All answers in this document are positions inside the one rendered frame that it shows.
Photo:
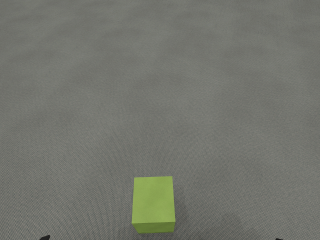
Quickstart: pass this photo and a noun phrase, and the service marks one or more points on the carton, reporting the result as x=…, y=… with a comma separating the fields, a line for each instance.
x=153, y=209

